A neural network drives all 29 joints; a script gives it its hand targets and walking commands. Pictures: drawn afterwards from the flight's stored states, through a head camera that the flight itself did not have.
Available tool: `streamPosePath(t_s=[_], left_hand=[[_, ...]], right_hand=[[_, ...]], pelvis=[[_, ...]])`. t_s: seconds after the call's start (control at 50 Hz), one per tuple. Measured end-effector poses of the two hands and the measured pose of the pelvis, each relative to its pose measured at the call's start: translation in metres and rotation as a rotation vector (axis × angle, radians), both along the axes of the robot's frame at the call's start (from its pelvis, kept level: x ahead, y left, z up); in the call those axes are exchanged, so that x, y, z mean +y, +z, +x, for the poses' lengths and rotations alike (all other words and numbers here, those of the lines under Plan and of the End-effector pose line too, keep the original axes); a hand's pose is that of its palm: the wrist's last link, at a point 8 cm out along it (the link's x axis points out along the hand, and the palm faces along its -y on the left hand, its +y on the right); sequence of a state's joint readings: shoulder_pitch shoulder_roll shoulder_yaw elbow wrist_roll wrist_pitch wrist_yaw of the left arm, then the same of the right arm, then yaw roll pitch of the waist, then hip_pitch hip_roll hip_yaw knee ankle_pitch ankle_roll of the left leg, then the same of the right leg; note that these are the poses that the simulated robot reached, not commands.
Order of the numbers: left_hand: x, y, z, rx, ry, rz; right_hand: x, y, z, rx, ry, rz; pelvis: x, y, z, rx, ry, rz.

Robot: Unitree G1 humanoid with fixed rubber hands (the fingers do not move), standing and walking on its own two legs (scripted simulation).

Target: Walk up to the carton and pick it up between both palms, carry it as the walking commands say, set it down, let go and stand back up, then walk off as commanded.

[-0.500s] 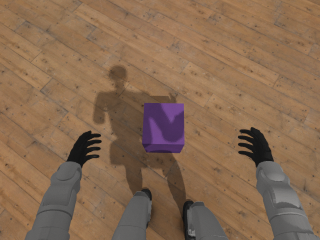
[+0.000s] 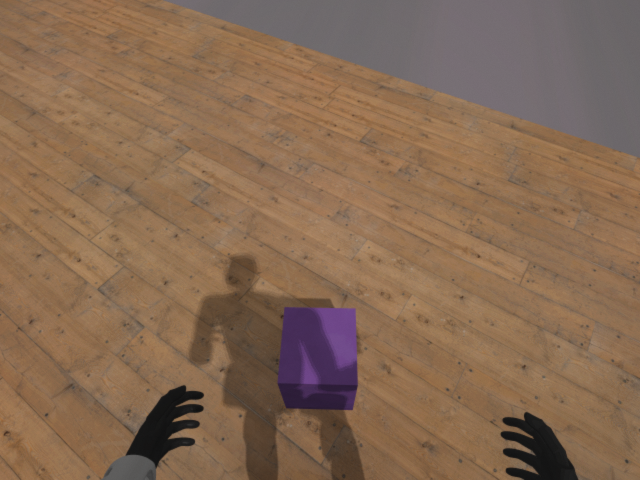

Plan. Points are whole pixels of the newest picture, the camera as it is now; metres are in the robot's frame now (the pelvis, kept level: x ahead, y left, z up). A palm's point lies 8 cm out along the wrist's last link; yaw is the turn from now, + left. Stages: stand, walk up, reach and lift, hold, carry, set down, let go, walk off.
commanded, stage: let go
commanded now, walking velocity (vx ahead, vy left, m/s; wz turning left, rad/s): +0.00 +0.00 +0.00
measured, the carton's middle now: (319, 360) +0.49 +0.08 -0.64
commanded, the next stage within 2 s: stand in 0.34 s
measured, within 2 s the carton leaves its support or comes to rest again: neither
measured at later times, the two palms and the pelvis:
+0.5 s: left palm (122, 469) +0.14 +0.28 -0.08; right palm out of the picture +0.17 -0.24 -0.07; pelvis +0.01 +0.02 +0.00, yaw +0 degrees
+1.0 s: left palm (119, 473) +0.13 +0.29 -0.09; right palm (567, 474) +0.18 -0.25 -0.07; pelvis +0.02 +0.02 +0.00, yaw +0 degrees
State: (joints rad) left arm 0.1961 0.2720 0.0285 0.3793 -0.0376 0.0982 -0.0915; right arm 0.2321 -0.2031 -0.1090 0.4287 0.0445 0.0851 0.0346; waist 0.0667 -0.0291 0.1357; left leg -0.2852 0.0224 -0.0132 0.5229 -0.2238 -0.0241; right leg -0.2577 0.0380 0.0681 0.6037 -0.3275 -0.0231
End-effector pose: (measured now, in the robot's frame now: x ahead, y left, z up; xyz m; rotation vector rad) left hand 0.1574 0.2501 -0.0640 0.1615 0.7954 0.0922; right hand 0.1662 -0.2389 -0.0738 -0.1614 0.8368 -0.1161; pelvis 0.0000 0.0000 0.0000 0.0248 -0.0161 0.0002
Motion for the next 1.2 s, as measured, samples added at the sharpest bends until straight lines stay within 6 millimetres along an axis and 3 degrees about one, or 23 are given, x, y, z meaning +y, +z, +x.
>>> streamPosePath(t_s=[0.36,0.54,0.76,1.2], left_hand=[[0.015,-0.001,-0.011,0.044,0.029,0.015],[0.036,-0.02,-0.019,0.098,0.046,0.08],[0.038,-0.025,-0.013,0.117,0.06,0.093],[0.042,-0.031,-0.036,0.133,0.076,0.09]], right_hand=[[0.012,0.006,-0.005,-0.015,0.016,-0.008],[0.001,0.007,0.007,-0.038,0.011,-0.048],[-0.009,0.01,0.024,-0.058,0.004,-0.077],[-0.01,0.007,0.003,-0.051,-0.01,-0.083]], pelvis=[[0.012,0.001,-0.006,-0.032,0.003,-0.008],[0.016,0.001,0.014,-0.005,-0.004,-0.007],[0.014,0.001,0.03,0.016,-0.004,-0.003],[0.016,0.001,0.016,-0.003,-0.005,-0.006]])
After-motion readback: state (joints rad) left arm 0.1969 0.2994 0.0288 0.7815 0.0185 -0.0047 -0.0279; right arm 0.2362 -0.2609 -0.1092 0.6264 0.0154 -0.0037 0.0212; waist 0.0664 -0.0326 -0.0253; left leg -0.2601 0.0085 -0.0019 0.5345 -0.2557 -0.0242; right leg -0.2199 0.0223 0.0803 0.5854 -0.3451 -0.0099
